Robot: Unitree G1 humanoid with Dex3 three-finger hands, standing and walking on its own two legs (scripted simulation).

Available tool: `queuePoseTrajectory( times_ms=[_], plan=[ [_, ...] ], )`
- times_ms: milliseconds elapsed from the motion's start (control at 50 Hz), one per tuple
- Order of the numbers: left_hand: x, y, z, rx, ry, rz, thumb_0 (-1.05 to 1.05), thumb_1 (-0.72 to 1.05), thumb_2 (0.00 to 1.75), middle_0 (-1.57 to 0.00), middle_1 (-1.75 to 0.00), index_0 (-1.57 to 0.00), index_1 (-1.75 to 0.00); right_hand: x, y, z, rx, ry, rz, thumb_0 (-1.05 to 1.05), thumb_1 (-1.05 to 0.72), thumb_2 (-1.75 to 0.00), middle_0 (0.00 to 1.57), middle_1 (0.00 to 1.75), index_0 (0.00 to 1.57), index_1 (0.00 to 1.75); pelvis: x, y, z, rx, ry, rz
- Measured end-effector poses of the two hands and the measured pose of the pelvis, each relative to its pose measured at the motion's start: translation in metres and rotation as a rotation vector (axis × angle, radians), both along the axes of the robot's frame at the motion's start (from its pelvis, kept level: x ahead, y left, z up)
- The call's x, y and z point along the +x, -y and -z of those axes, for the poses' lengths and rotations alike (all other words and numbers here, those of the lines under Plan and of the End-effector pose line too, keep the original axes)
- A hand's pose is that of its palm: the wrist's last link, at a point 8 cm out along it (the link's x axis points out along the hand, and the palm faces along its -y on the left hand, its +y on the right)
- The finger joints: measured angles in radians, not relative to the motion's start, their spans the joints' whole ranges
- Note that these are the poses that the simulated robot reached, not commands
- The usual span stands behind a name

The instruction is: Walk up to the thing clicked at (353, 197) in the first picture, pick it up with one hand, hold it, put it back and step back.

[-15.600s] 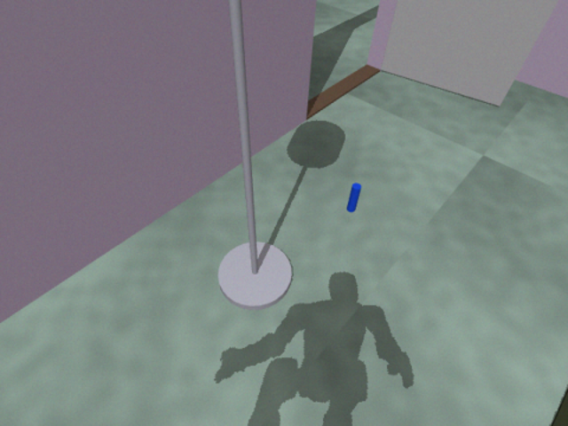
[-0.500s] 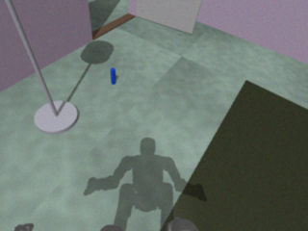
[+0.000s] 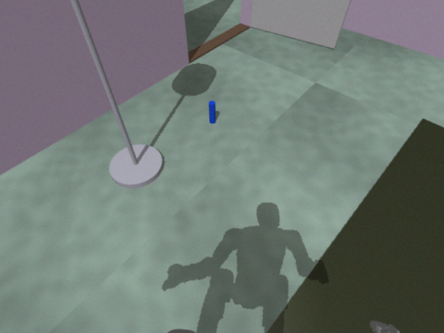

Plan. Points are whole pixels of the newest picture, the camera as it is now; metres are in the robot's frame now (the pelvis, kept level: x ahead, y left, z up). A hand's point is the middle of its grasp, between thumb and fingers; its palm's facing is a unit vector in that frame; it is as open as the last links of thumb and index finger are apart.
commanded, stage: walk up
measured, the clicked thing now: (212, 112) +1.44 +0.16 -0.68
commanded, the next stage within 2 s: stand in 1.08 s
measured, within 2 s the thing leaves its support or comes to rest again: neither
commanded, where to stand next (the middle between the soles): +0.09 -0.03 m, yaw -1 degrees
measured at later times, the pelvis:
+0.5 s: pelvis +0.00 -0.01 +0.01, yaw +2 degrees
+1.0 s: pelvis +0.01 +0.00 +0.02, yaw +1 degrees
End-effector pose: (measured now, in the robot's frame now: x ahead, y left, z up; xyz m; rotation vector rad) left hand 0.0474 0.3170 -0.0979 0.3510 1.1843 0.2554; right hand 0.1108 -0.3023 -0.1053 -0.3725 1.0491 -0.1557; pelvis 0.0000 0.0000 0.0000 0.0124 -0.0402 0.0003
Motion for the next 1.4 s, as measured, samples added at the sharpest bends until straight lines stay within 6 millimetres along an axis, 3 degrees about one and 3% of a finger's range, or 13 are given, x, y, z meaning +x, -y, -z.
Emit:
queuePoseTrajectory(
  times_ms=[120,220,320,460,620,820,1120,1260,1400],
  plan=[
    [0.018,0.004,0.007,-0.015,0.061,0.007,0.01,0.90,0.90,-0.21,-0.30,-0.20,-0.30,-0.012,0.003,-0.007,-0.012,-0.024,0.004,0.01,-0.90,-0.90,0.20,0.30,0.21,0.30,-0.002,0.008,0.000,-0.029,0.002,-0.022],
    [0.017,0.013,0.009,-0.051,0.059,0.023,0.01,0.90,0.90,-0.21,-0.30,-0.20,-0.30,-0.017,0.012,-0.015,-0.041,-0.053,0.021,0.01,-0.90,-0.90,0.20,0.30,0.21,0.30,0.001,0.006,-0.005,-0.034,0.003,-0.026],
    [0.017,0.009,0.012,-0.070,0.031,0.021,0.01,0.90,0.90,-0.21,-0.30,-0.20,-0.30,-0.023,0.012,-0.020,-0.063,-0.066,0.033,0.01,-0.90,-0.90,0.20,0.30,0.21,0.30,0.000,-0.003,-0.007,-0.029,0.004,-0.022],
    [0.017,0.006,0.012,-0.057,0.016,0.007,0.01,0.91,0.90,-0.21,-0.30,-0.20,-0.30,-0.031,0.007,-0.020,-0.046,-0.100,0.036,0.01,-0.90,-0.90,0.20,0.30,0.21,0.30,-0.002,0.005,-0.011,-0.042,0.000,-0.025],
    [0.009,0.009,0.004,-0.055,-0.019,-0.007,0.01,0.90,0.90,-0.21,-0.30,-0.20,-0.30,-0.019,0.003,-0.014,-0.015,-0.094,0.036,0.01,-0.90,-0.90,0.20,0.30,0.21,0.30,0.004,0.002,-0.015,-0.033,0.004,-0.028],
    [0.024,0.005,0.002,-0.057,-0.001,-0.023,0.01,0.90,0.90,-0.21,-0.30,-0.20,-0.30,-0.005,-0.009,-0.017,-0.002,-0.089,0.026,0.01,-0.90,-0.90,0.20,0.30,0.21,0.30,0.010,-0.001,-0.019,-0.033,0.002,-0.027],
    [0.033,0.012,0.002,-0.075,-0.005,-0.020,0.01,0.91,0.90,-0.21,-0.30,-0.20,-0.30,0.003,-0.006,-0.024,-0.012,-0.076,0.048,0.01,-0.90,-0.90,0.20,0.30,0.21,0.30,0.011,-0.002,-0.023,-0.031,0.009,-0.017],
    [0.026,0.015,-0.002,-0.074,-0.020,-0.008,0.01,0.91,0.90,-0.21,-0.30,-0.20,-0.30,-0.005,-0.011,-0.025,0.004,-0.080,0.063,0.01,-0.90,-0.90,0.20,0.30,0.21,0.30,-0.001,-0.004,-0.027,-0.033,0.015,-0.004],
    [0.014,0.013,-0.003,-0.075,-0.026,-0.001,0.01,0.90,0.90,-0.21,-0.30,-0.20,-0.30,-0.026,-0.016,-0.023,0.019,-0.102,0.078,0.01,-0.90,-0.90,0.20,0.30,0.21,0.30,-0.013,-0.006,-0.029,-0.032,0.019,0.002]
  ],
)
